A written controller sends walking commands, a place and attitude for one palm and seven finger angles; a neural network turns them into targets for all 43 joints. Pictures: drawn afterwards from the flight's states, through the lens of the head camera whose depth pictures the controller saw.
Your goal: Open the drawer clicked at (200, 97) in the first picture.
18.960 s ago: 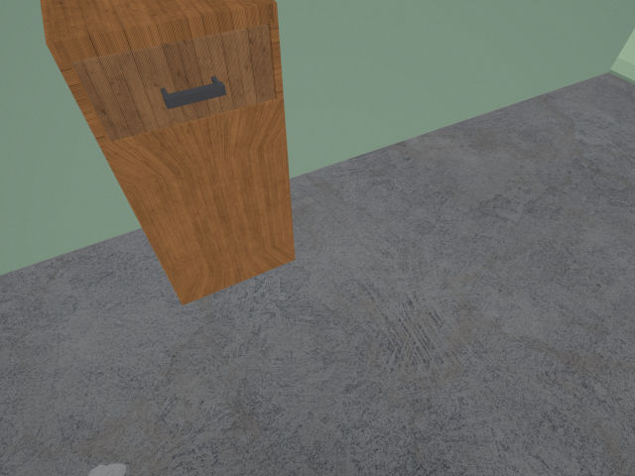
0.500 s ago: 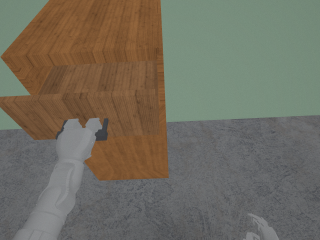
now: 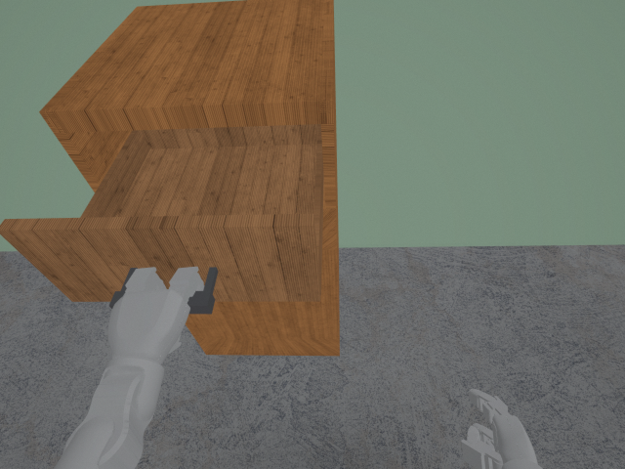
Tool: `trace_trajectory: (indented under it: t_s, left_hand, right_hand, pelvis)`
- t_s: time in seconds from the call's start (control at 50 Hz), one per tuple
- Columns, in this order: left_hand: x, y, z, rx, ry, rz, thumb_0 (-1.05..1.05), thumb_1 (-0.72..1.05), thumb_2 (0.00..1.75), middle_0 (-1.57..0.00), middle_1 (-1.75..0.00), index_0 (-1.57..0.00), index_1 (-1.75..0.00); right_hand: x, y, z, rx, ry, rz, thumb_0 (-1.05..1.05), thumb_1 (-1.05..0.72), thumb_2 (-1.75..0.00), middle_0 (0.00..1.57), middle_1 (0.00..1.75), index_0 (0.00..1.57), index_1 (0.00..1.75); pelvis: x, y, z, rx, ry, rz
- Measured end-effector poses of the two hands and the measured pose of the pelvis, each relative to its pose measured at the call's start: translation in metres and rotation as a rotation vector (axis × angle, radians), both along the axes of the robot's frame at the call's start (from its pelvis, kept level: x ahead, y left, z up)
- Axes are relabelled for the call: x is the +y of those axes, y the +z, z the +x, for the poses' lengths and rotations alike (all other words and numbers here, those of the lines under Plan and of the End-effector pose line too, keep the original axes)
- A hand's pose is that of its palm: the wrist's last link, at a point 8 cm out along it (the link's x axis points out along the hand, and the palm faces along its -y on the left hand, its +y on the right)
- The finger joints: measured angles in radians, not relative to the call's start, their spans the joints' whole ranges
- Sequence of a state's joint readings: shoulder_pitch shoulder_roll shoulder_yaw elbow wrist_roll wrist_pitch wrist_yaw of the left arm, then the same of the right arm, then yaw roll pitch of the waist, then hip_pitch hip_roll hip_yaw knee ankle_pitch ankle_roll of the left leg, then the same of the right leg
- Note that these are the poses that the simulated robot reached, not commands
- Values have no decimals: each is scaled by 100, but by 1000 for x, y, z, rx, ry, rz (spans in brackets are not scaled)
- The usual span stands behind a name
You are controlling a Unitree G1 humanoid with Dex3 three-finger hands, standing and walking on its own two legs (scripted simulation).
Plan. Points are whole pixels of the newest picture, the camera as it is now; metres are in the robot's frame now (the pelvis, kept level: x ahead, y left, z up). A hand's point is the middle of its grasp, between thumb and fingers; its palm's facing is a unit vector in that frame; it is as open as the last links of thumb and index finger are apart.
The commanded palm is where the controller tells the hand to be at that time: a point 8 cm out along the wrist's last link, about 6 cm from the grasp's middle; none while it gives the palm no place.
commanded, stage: pull the drawer open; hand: left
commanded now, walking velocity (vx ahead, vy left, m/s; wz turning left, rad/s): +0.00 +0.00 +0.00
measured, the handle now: (167, 288) +0.33 +0.24 +0.04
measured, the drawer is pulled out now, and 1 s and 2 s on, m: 0.21 0.30 0.30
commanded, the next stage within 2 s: open the thumb to release the handle in 1.12 s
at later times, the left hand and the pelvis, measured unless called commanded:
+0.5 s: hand (159, 375) +0.22 +0.22 +0.02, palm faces +0.02 -0.09 -1.00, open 5.6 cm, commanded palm +0.18 +0.22 +0.08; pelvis +0.00 +0.00 +0.00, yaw +0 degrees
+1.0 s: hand (149, 408) +0.18 +0.22 +0.02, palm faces +0.01 -0.10 -0.99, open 5.7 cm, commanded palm +0.14 +0.22 +0.08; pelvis +0.00 +0.00 -0.01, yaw -1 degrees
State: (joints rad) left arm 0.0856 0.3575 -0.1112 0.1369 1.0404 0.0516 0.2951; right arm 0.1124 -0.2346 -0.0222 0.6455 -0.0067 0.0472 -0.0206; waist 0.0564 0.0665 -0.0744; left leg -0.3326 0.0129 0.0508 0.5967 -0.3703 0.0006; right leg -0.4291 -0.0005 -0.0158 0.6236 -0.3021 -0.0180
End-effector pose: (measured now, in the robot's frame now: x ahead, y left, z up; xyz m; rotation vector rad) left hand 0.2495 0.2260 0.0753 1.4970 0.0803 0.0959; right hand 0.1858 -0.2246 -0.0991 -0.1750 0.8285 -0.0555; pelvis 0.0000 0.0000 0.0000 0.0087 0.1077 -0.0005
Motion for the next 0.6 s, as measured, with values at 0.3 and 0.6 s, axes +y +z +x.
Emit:
trace_trajectory:
  t_s: [0.3, 0.6]
  left_hand:
    - [-3, 1, -31, 1, 19, -15, 3, 71, 81, -28, -135, -41, -134]
    - [-5, 1, -64, -4, 31, -23, 3, 71, 81, -28, -135, -42, -135]
  right_hand:
    - [1, 0, 0, -16, 19, 10, 1, -91, -90, 20, 30, 20, 30]
    - [8, 2, 11, -48, 53, 23, 1, -91, -90, 20, 30, 20, 30]
  pelvis:
    - [-2, -1, -2, -13, -6, 3]
    - [-2, -4, -1, -18, -8, 3]
